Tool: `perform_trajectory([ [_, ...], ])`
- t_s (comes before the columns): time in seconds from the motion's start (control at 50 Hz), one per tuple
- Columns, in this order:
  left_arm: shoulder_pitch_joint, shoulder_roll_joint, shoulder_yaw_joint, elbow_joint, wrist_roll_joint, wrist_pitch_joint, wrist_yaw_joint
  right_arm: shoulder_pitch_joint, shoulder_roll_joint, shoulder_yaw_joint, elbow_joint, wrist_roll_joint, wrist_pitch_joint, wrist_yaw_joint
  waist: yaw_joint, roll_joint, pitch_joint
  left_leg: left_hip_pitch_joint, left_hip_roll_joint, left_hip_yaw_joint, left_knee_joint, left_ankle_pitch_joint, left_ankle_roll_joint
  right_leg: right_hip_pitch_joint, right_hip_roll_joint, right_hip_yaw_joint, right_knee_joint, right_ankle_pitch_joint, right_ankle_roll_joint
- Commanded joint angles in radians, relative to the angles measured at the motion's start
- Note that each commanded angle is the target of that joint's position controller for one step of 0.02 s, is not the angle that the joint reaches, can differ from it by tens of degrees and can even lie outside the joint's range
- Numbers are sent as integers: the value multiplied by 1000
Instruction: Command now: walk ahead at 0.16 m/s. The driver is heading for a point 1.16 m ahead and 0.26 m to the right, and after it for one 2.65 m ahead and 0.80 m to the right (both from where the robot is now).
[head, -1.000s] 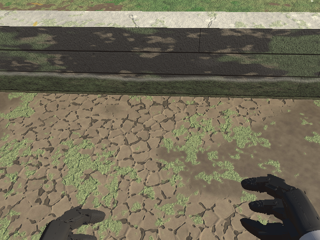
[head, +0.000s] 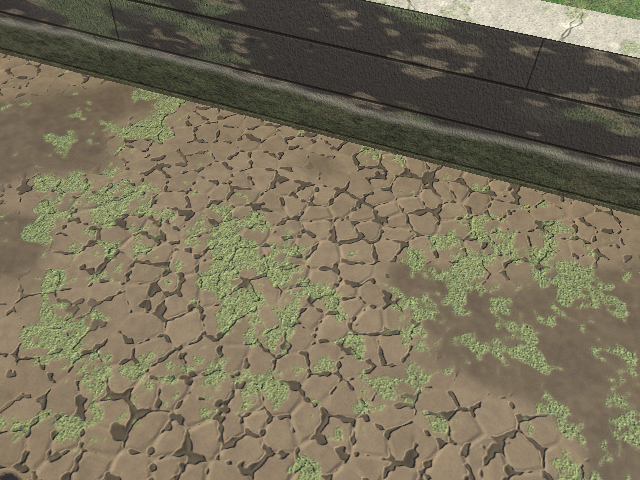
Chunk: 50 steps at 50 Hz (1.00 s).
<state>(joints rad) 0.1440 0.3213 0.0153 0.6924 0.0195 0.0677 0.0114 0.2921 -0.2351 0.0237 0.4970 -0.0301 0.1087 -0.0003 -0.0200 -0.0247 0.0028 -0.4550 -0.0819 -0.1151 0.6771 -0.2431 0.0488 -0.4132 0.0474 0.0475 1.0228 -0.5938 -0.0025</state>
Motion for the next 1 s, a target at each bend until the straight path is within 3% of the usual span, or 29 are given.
perform_trajectory([
  [0.02,32,-2,-16,-57,-9,-25,-10,-104,-8,9,-47,14,-37,-7,43,124,-202,223,277,-282,-230,150,207,-52,-69,183,-48,-32,39],
  [0.08,29,29,-19,-80,-8,-19,-28,-58,-121,-38,-21,14,-16,-25,1,138,-164,221,276,-224,-270,37,187,46,-49,60,-244,64,-5],
  [0.14,106,40,-10,-97,13,10,-32,-99,-121,-52,-16,30,-1,-39,8,125,-44,118,245,-135,-237,-147,155,43,-12,42,-361,147,-84],
  [0.16,123,31,-16,-114,32,18,-27,-119,-107,-46,-31,12,-4,-40,5,79,-39,80,206,-90,-202,-265,100,62,-24,109,-453,150,-119],
  [0.18,96,60,-11,-152,38,29,-9,-145,-64,-33,-53,0,-8,-35,-11,-52,42,32,102,49,-95,-338,9,-60,-85,304,-665,-39,-177],
  [0.2,64,87,-1,-194,31,35,3,-209,-27,-20,-77,-4,-24,-37,1,-212,108,46,-7,157,112,-221,-70,-172,-163,501,-814,-167,-235],
  [0.22,-2,89,0,-241,26,37,19,-279,-19,-9,-111,-15,-52,-32,19,-272,121,46,-6,78,249,-172,-96,-171,-174,541,-829,-9,-254],
  [0.24,-38,72,-7,-269,35,41,35,-299,-10,-3,-129,-31,-73,-25,7,-250,84,0,4,41,306,-194,-111,-103,-158,510,-779,203,-251],
  [0.26,-43,71,-7,-280,33,46,39,-300,-6,1,-136,-57,-99,-13,-6,-181,27,-75,19,7,260,-246,-103,51,-151,513,-712,397,-243],
  [0.28,-47,64,-8,-293,23,50,43,-308,-2,7,-144,-64,-115,-1,0,-155,1,-126,45,-7,115,-277,-95,186,-141,484,-651,537,-217],
  [0.32,-51,37,-14,-306,34,64,47,-300,11,22,-129,-63,-139,19,20,-144,-87,12,56,26,-89,-185,-97,288,-120,473,-608,685,-179],
  [0.36,-59,32,-18,-317,6,61,53,-231,-11,16,-92,-47,-142,16,6,-94,-205,291,69,89,-265,106,-96,238,-89,456,-583,508,-135],
  [0.38,-40,6,-29,-329,-9,53,52,-235,-41,10,-92,-61,-131,13,19,19,-227,436,119,71,-213,172,-68,113,-49,399,-559,360,-104],
  [0.4,-18,-13,-39,-339,-14,44,40,-274,-57,6,-111,-80,-116,13,30,186,-182,483,173,13,-219,145,-22,-29,14,308,-513,232,-61],
  [0.42,-21,-13,-41,-351,-12,29,27,-299,-61,4,-133,-86,-99,7,24,274,-122,454,238,-49,-270,68,16,-86,31,250,-448,205,-32],
  [0.46,-98,11,-36,-374,-10,6,10,-348,-104,-8,-146,-83,-88,0,11,262,-32,315,311,-111,-359,-74,64,-81,12,162,-301,183,26],
  [0.5,-101,5,-39,-386,1,-6,5,-374,-97,-1,-136,-75,-91,-8,24,201,-17,249,329,-55,-345,-24,78,-50,-32,130,-196,200,36],
  [0.54,-140,-57,-74,-398,32,-26,6,-389,-91,10,-119,-52,-121,-3,38,114,-96,250,316,-10,-334,64,82,62,-69,91,-254,236,32],
  [0.56,-135,-90,-96,-396,65,-39,-2,-454,-70,30,-132,-39,-131,14,79,53,-57,209,312,6,-299,282,88,113,-56,54,-324,250,37],
  [0.6,-146,-43,-97,-413,83,-51,-12,-468,-79,45,-138,-33,-133,31,78,18,-120,260,250,42,-215,464,66,225,-74,45,-482,587,46],
  [0.62,-217,7,-95,-453,83,-51,-21,-444,-97,51,-155,-37,-139,35,38,-47,-154,285,203,51,-210,398,23,220,-118,102,-492,739,28],
  [0.64,-233,30,-95,-452,73,-53,-33,-430,-88,67,-167,-36,-138,38,52,-89,-182,308,198,56,-210,344,-4,218,-138,150,-517,800,9],
  [0.74,-280,11,-133,-435,103,-82,-44,-373,-96,88,-181,-48,-125,52,54,-51,-205,231,175,-6,-232,210,-32,358,-167,126,-538,887,3],
  [0.8,-295,9,-136,-433,101,-93,-46,-357,-105,88,-188,-35,-116,54,49,-28,-178,161,167,-38,-266,115,-38,380,-175,101,-567,769,14],
  [0.82,-313,-2,-137,-442,100,-97,-49,-360,-107,84,-179,-44,-119,51,47,-13,-182,147,165,-55,-275,69,-34,379,-184,79,-573,675,13],
  [0.84,-315,33,-125,-428,78,-103,-44,-345,-110,79,-170,-28,-119,38,39,-58,-217,132,192,-61,-275,4,-23,400,-195,88,-611,473,24],
  [0.86,-359,40,-125,-445,71,-101,-48,-345,-104,77,-178,-27,-115,44,11,-54,-120,95,175,-42,-250,7,-23,330,-208,90,-656,475,24],
  [0.88,-371,38,-121,-442,69,-101,-45,-331,-104,73,-171,-28,-110,42,-1,-52,-106,83,171,-34,-240,12,-28,325,-214,71,-666,460,19],
  [1.0,-324,37,-87,-386,57,-98,-22,-270,-137,38,-155,-15,-86,39,-7,-1,-128,6,159,-45,-192,156,-13,434,-217,-80,-611,515,1],
])
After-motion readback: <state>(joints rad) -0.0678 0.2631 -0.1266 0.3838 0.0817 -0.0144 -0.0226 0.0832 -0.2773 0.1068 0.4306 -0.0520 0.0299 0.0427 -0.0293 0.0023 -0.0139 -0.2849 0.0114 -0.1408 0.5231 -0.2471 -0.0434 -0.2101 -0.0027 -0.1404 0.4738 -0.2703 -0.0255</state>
